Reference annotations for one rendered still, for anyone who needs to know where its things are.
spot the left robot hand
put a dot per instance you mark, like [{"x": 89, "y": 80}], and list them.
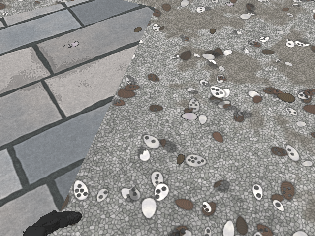
[{"x": 53, "y": 221}]

